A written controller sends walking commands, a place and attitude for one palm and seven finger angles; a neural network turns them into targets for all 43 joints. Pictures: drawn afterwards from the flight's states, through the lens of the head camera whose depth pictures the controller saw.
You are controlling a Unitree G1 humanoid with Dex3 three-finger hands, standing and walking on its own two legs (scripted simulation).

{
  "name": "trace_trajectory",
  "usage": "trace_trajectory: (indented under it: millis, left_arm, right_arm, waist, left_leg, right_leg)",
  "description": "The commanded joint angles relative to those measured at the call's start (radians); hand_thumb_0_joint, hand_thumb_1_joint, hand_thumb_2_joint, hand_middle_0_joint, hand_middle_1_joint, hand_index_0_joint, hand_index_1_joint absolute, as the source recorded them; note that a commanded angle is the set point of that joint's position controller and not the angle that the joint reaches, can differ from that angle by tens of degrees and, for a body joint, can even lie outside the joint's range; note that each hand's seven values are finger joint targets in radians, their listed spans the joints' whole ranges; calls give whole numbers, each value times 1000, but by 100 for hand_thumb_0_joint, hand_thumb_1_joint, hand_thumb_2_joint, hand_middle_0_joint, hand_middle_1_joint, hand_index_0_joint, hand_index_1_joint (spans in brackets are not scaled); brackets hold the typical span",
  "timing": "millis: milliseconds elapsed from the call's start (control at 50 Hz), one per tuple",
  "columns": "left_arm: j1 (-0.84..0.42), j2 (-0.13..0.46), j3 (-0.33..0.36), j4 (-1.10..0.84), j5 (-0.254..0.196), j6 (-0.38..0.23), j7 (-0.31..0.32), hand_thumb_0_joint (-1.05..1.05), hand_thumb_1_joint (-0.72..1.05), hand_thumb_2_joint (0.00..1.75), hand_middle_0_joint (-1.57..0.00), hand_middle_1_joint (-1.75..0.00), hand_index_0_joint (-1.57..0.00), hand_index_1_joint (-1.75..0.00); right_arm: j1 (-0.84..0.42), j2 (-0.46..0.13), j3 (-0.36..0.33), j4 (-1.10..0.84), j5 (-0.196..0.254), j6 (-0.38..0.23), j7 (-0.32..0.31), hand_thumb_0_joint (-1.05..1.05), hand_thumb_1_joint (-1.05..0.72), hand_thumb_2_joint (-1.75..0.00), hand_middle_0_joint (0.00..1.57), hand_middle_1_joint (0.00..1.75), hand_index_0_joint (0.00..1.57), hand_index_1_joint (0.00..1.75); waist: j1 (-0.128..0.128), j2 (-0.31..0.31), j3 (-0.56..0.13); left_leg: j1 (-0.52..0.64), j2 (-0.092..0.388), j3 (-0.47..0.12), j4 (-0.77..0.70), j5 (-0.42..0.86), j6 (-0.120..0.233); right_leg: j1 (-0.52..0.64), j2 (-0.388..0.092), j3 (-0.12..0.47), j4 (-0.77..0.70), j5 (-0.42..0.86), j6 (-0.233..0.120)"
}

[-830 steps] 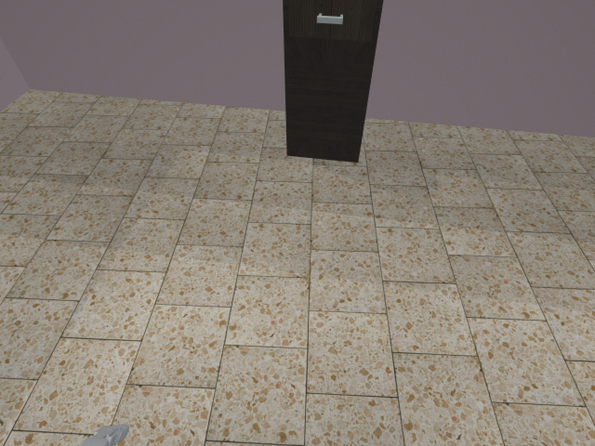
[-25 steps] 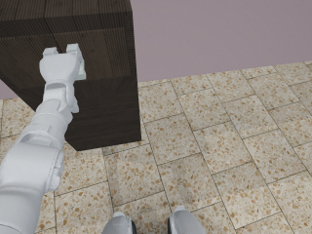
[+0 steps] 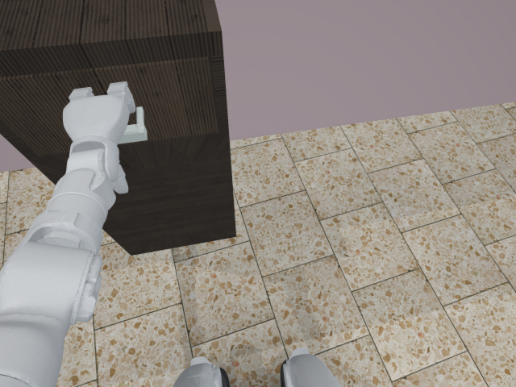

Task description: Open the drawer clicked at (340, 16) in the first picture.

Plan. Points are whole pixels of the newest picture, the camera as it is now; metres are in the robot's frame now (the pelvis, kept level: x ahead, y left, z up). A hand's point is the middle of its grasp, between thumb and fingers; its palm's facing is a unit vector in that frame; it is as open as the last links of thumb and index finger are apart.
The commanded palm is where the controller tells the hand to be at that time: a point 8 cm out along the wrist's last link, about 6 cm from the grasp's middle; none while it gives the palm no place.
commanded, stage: lift the fingers back up to retry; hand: left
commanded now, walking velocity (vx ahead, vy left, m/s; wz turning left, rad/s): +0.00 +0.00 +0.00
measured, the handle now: (114, 126) +0.56 +0.20 +0.02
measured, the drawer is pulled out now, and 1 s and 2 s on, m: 0.00 0.00 0.00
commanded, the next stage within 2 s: re-aim the fingers above the handle in 0.44 s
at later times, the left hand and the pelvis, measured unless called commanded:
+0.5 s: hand (105, 125) +0.51 +0.19 +0.07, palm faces -0.05 -0.04 -1.00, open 13.7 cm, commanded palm +0.49 +0.19 +0.12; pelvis +0.05 -0.02 +0.03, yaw +1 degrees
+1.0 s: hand (108, 125) +0.51 +0.19 +0.07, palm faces -0.04 -0.03 -1.00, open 13.8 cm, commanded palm +0.49 +0.19 +0.12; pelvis +0.04 -0.02 +0.03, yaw +2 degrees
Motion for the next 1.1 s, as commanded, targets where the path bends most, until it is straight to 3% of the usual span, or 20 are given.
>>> trace_trajectory:
  millis: [0,60,100,180,240,280,320,380,460,540,600,700,740,800,860,920,980,1020,1060,1080]
  left_arm:
    - [-498,266,55,-273,-1,-15,42,0,-50,30,-30,-120,-30,-120]
    - [-466,204,28,-316,-11,-33,33,0,-50,30,-30,-120,-30,-120]
    - [-451,195,29,-345,-15,-42,35,0,-50,30,-30,-120,-30,-120]
    - [-419,185,35,-375,-21,-31,33,0,-50,30,-30,-120,-30,-120]
    - [-362,193,47,-372,-26,-14,27,0,-50,30,-30,-120,-30,-120]
    - [-345,135,5,-332,-29,1,16,0,-50,30,-30,-120,-30,-120]
    - [-314,135,1,-300,-27,14,4,0,-50,30,-30,-120,-30,-120]
    - [-280,187,45,-304,-35,7,-19,0,-50,30,-30,-120,-30,-120]
    - [-242,158,26,-373,-22,-29,-36,0,-50,30,-30,-120,-30,-120]
    - [-229,179,50,-391,-19,-57,-27,0,-50,30,-30,-120,-30,-120]
    - [-215,242,100,-386,-13,-65,-9,0,-50,30,-30,-120,-30,-120]
    - [-279,197,56,-415,0,-61,12,0,-50,30,-30,-120,-30,-120]
    - [-290,171,34,-398,-10,-51,8,0,-50,30,-30,-120,-30,-120]
    - [-292,156,20,-380,-21,-44,-7,0,-50,30,-30,-120,-30,-120]
    - [-288,178,34,-360,-22,-44,-17,0,-50,30,-30,-120,-30,-120]
    - [-302,146,7,-317,-19,-42,-20,0,-50,30,-30,-120,-30,-120]
    - [-313,246,86,-310,-7,-48,-8,0,-50,30,-30,-120,-30,-120]
    - [-324,205,52,-295,2,-46,5,0,-50,30,-30,-120,-30,-120]
    - [-316,246,86,-306,13,-46,16,0,-50,30,-30,-120,-30,-120]
    - [-294,258,108,-292,8,-42,20,0,-50,30,-30,-120,-30,-120]
  right_arm:
    - [152,-169,-67,-34,-4,-23,-20,0,-90,-90,20,30,20,30]
    - [151,-163,-77,-30,-6,-22,-14,0,-90,-90,20,30,20,30]
    - [146,-160,-80,-26,-7,-19,-10,0,-90,-90,20,30,20,30]
    - [131,-160,-84,-20,-9,-6,-2,0,-90,-90,20,30,20,30]
    - [112,-157,-84,-26,-1,3,2,0,-90,-90,20,30,20,30]
    - [103,-154,-84,-23,1,7,6,0,-90,-90,20,30,20,30]
    - [97,-156,-83,-25,6,12,6,0,-90,-90,20,30,20,30]
    - [82,-158,-81,-36,4,21,-1,0,-90,-90,20,30,20,30]
    - [63,-147,-86,-57,4,25,-1,0,-90,-90,20,30,20,30]
    - [50,-144,-89,-61,3,25,-5,0,-90,-90,20,30,20,30]
    - [42,-144,-88,-62,3,25,-9,0,-90,-90,20,30,20,30]
    - [46,-142,-95,-49,4,17,-5,0,-90,-90,20,30,20,30]
    - [45,-143,-97,-42,5,16,-4,0,-90,-90,20,30,20,30]
    - [51,-144,-96,-43,6,16,-3,0,-90,-90,20,30,20,30]
    - [50,-149,-93,-40,9,17,-6,0,-90,-90,20,30,20,30]
    - [51,-150,-89,-38,12,13,-6,0,-90,-90,20,30,20,30]
    - [58,-157,-84,-41,9,11,-11,0,-90,-90,20,30,20,30]
    - [58,-148,-82,-44,9,5,-9,0,-90,-90,20,30,20,30]
    - [61,-150,-84,-47,7,1,-9,0,-90,-90,20,30,20,30]
    - [61,-152,-84,-46,4,2,-9,0,-90,-90,20,30,20,30]
  waist:
    - [0,57,-504]
    - [5,63,-498]
    - [16,86,-498]
    - [27,61,-472]
    - [43,26,-433]
    - [33,1,-397]
    - [34,-39,-363]
    - [51,-73,-400]
    - [67,-34,-415]
    - [63,-63,-390]
    - [73,-65,-399]
    - [56,-15,-419]
    - [41,-24,-409]
    - [43,-28,-425]
    - [45,-46,-395]
    - [32,-70,-339]
    - [57,-65,-370]
    - [49,-43,-362]
    - [67,-18,-391]
    - [73,-41,-409]
  left_leg:
    - [480,-28,-88,-130,272,-8]
    - [554,-22,-93,-138,372,-16]
    - [586,-22,-91,-143,431,-20]
    - [610,-26,-83,-157,528,-23]
    - [587,-33,-70,-182,508,-17]
    - [580,-35,-61,-193,509,-15]
    - [549,-41,-48,-205,475,-10]
    - [529,-53,-26,-211,470,-3]
    - [555,-57,-18,-208,524,-2]
    - [533,-63,-13,-207,498,2]
    - [505,-71,-5,-208,469,2]
    - [546,-68,-11,-200,494,-1]
    - [554,-69,-9,-197,478,0]
    - [553,-71,-13,-205,464,1]
    - [539,-70,-17,-213,441,1]
    - [513,-68,-19,-223,395,3]
    - [494,-67,-21,-228,394,1]
    - [492,-66,-17,-229,374,0]
    - [496,-62,-17,-228,391,-4]
    - [495,-63,-16,-223,405,-2]
  right_leg:
    - [182,61,-39,-127,150,-48]
    - [192,66,-47,-144,202,-50]
    - [209,67,-50,-152,234,-51]
    - [268,67,-52,-168,316,-52]
    - [321,65,-48,-187,343,-51]
    - [333,63,-47,-199,358,-51]
    - [359,60,-39,-208,379,-48]
    - [452,50,-20,-215,454,-46]
    - [473,46,-17,-208,513,-45]
    - [487,43,-10,-211,530,-41]
    - [520,37,1,-209,543,-39]
    - [477,41,-5,-204,521,-42]
    - [464,42,-4,-213,509,-40]
    - [479,42,-4,-216,493,-40]
    - [467,44,-6,-220,466,-41]
    - [430,45,-8,-231,411,-42]
    - [454,45,-5,-221,396,-46]
    - [431,47,-6,-220,373,-46]
    - [435,48,-8,-207,373,-49]
    - [453,51,-7,-207,385,-49]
